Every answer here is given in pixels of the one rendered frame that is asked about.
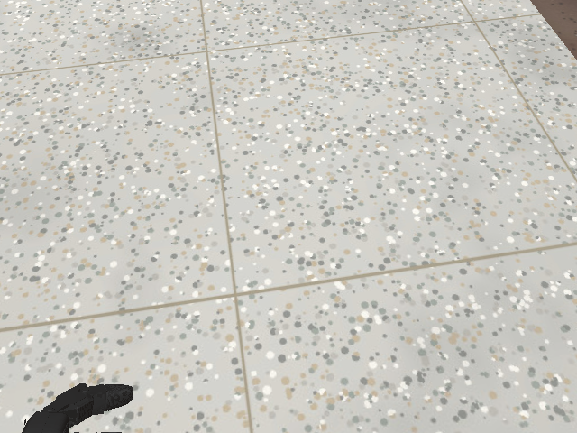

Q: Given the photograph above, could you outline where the left robot hand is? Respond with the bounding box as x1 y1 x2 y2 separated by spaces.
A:
22 383 133 433

